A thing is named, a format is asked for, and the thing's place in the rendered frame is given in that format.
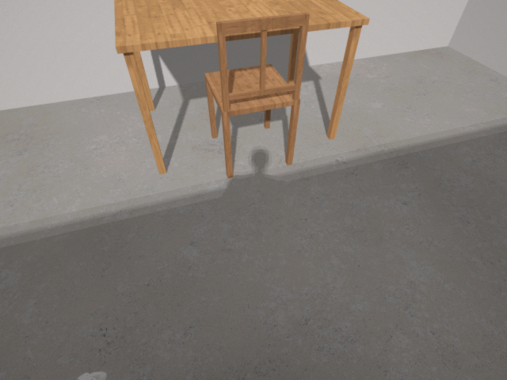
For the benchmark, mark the table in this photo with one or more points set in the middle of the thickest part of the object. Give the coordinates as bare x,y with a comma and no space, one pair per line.
143,25

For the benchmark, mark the chair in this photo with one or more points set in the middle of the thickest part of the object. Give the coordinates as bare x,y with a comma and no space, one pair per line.
255,88

